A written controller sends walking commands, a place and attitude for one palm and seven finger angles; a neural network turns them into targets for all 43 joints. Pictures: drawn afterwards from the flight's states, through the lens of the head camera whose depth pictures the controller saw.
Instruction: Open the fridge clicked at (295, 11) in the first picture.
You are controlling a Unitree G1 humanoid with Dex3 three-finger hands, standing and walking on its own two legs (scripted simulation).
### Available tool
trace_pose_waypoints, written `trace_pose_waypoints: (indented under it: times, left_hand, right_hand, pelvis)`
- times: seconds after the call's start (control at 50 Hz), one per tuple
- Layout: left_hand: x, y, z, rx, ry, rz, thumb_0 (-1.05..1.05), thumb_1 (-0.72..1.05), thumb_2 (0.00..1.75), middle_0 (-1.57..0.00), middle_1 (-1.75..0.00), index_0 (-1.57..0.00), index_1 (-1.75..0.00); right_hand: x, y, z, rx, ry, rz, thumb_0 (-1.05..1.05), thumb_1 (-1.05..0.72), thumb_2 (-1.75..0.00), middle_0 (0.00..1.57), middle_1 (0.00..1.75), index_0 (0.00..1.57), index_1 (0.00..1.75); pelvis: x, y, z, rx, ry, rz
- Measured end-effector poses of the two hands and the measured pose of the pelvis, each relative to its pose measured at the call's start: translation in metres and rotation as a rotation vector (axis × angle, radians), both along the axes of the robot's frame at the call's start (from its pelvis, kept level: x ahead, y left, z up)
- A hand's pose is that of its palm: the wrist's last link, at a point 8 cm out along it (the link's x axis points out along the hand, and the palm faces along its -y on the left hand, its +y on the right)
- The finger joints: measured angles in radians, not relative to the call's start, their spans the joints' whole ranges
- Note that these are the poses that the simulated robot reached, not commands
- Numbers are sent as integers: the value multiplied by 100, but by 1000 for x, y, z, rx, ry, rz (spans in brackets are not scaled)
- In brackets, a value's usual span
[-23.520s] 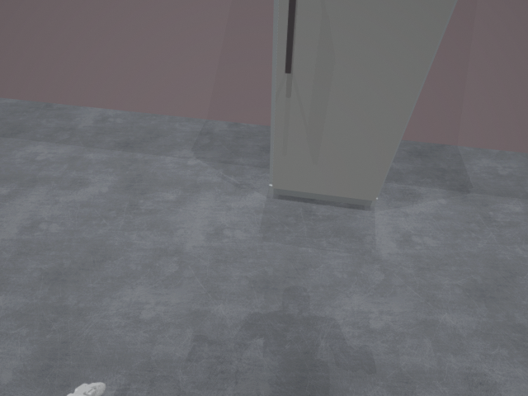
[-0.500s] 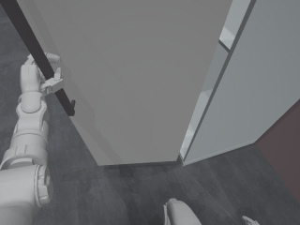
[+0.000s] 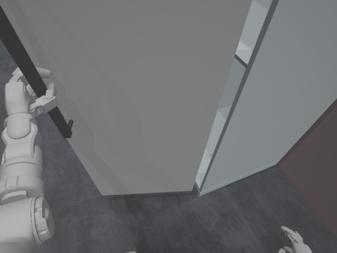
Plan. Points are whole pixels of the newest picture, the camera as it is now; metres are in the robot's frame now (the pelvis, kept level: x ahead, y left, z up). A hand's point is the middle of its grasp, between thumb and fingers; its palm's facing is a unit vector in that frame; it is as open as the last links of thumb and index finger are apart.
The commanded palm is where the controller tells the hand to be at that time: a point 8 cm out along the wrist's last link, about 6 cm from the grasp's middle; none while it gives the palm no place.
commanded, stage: stop walking and hold the door back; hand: left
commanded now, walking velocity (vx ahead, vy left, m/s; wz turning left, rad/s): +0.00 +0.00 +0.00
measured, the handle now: (30, 61) +0.47 +0.28 +0.21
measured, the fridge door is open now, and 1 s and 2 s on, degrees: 71 75 74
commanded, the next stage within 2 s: loosen the grip on the handle in 0.26 s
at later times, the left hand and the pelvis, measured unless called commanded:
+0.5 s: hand (43, 103) +0.42 +0.27 +0.14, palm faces +0.27 -0.94 -0.23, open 6.6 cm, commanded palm +0.36 +0.30 +0.13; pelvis -0.02 +0.01 +0.00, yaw -2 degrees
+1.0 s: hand (42, 116) +0.40 +0.28 +0.11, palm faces +0.32 -0.91 -0.26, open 14.4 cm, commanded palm +0.36 +0.31 +0.12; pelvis -0.01 +0.01 -0.01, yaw -4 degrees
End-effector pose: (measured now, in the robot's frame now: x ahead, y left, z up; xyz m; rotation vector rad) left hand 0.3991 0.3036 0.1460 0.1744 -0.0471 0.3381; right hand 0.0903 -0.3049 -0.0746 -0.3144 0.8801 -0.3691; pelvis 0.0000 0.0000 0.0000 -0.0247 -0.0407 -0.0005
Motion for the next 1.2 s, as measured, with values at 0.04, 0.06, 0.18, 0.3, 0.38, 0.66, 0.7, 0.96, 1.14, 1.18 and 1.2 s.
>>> trace_pose_waypoints:
  times: [0.04,0.06,0.18,0.3,0.38,0.66,0.7,0.96,1.14,1.18,1.2]
  left_hand:
    - [-4,0,-2,27,-36,-27,-2,64,77,-45,-140,-45,-140]
    - [-7,0,-3,46,-45,-39,-2,66,77,-45,-140,-45,-140]
    - [-26,-3,-5,79,-61,-51,-3,68,76,-45,-140,-37,-134]
    - [-37,-3,-4,128,-26,-51,-8,65,77,-46,-140,-39,-136]
    - [-29,0,-3,115,33,-54,-12,63,79,-46,-140,-42,-138]
    - [-30,5,-3,112,1,-68,-2,-2,47,-43,-138,-36,-135]
    - [-31,4,-11,120,27,-71,-1,-16,40,-42,-137,-36,-134]
    - [-35,14,-21,118,-17,-24,-1,-53,21,-31,-122,-30,-121]
    - [-31,31,-19,111,11,-20,-1,-55,20,-31,-119,-28,-117]
    - [-32,39,-20,99,20,-5,-2,-55,20,-30,-118,-28,-117]
    - [-32,44,-20,94,23,4,-2,-55,20,-30,-118,-28,-117]
  right_hand:
    - [13,12,9,9,-36,3,1,-91,-90,20,30,20,30]
    - [18,20,12,19,-52,15,1,-91,-90,20,30,19,30]
    - [38,66,11,113,-81,117,1,-91,-90,20,30,20,30]
    - [35,85,-16,184,-23,157,1,-90,-90,20,30,20,30]
    - [22,81,-22,180,26,139,1,-90,-90,20,30,20,30]
    - [-59,22,-8,53,84,23,1,-91,-90,20,30,20,30]
    - [-67,21,-10,45,106,12,1,-91,-90,20,30,20,30]
    - [-60,53,-32,114,107,8,1,-91,-90,20,30,20,30]
    - [-14,61,-32,124,58,50,1,-90,-90,20,30,20,30]
    - [-5,59,-30,117,45,52,1,-90,-90,20,30,20,30]
    - [-1,57,-29,113,41,54,1,-90,-90,20,30,20,30]
  pelvis:
    - [1,5,2,11,11,-23]
    - [1,6,4,9,19,-34]
    - [-1,8,10,-11,46,-49]
    - [-6,5,6,-10,32,-40]
    - [-7,7,6,-4,27,-33]
    - [-30,8,-4,17,107,-41]
    - [-31,9,-5,16,110,-46]
    - [-17,9,-10,3,142,-80]
    - [1,9,-11,3,163,-76]
    - [4,9,-11,4,168,-76]
    - [6,8,-11,3,171,-76]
